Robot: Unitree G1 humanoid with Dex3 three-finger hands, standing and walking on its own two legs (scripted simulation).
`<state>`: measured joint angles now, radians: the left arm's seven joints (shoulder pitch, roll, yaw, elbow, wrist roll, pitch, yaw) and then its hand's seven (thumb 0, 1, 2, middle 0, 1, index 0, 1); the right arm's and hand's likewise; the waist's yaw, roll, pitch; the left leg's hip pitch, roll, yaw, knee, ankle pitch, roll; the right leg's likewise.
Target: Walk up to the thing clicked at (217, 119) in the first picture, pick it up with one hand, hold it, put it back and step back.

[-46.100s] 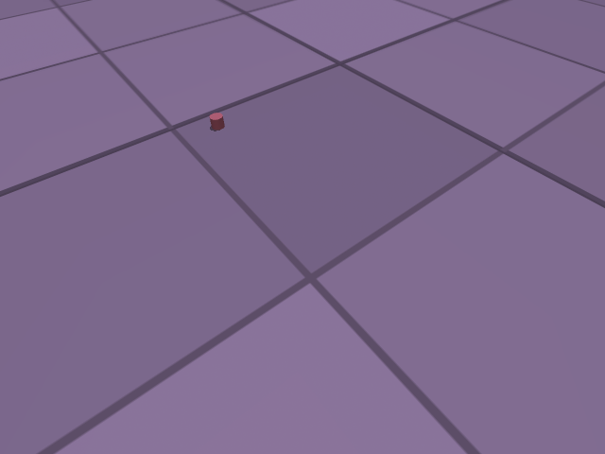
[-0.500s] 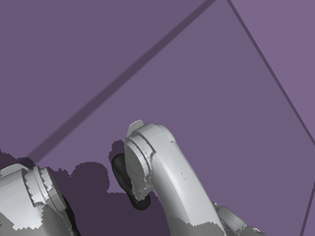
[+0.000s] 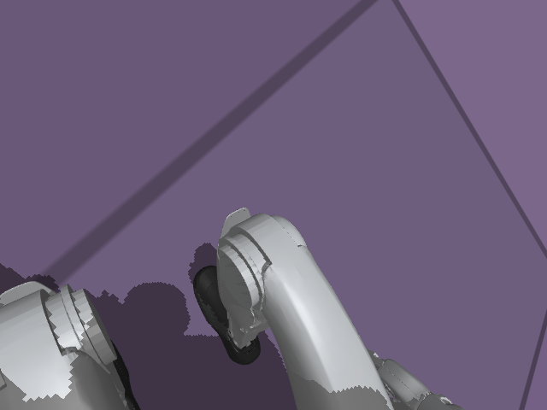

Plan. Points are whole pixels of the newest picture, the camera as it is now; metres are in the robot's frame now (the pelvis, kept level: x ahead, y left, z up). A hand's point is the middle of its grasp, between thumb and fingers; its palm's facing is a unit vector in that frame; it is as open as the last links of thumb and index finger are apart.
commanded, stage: withdraw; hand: left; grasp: from above
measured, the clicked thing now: out of the picture +0.47 +0.33 -0.28
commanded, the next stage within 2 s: home in 0.96 s
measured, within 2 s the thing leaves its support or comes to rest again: rests again in 0.34 s
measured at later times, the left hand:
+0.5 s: hand out of the picture +0.48 +0.36 -0.10, palm faces -0.29 -0.06 -0.95, open 14.2 cm
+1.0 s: hand out of the picture +0.46 +0.34 -0.14, palm faces -0.41 -0.07 -0.91, open 14.1 cm
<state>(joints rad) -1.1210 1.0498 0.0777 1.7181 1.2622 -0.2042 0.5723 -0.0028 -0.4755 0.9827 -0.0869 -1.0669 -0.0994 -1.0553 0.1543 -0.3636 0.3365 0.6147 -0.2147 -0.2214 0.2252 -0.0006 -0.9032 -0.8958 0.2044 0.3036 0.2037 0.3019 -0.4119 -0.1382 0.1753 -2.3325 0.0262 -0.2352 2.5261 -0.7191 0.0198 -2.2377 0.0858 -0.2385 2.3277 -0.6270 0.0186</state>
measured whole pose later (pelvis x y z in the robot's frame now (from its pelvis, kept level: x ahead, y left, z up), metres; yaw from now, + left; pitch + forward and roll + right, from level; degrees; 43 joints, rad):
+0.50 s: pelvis +0.01 +0.00 +0.03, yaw +3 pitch +34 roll -12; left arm -0.99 0.82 0.02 1.31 1.14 -0.03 0.37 0.00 -0.54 1.00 -0.09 -1.00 -0.08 -1.01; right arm 0.18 -0.32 0.16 0.66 -0.13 -0.12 0.26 0.00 -0.92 -0.90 0.20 0.30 0.20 0.30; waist -0.28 0.02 -0.05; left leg -2.29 0.02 -0.16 2.41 -0.73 0.02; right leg -2.22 0.07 -0.18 2.26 -0.67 0.01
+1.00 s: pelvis -0.01 -0.01 +0.02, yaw +7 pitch +33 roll -9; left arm -1.09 0.83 0.01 1.45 1.26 -0.20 0.35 0.00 -0.54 1.02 -0.09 -1.01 -0.08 -1.02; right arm 0.20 -0.31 0.14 0.67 -0.13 -0.03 0.11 0.00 -0.91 -0.90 0.20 0.30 0.20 0.30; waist -0.30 -0.03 0.00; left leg -2.33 0.00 -0.12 2.39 -0.65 0.02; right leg -2.26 0.04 -0.14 2.29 -0.62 0.00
